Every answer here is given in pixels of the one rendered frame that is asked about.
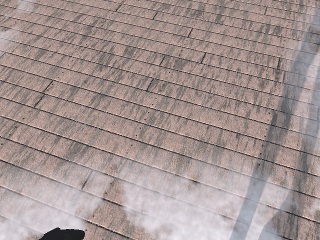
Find left robot hand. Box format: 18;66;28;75
39;227;85;240

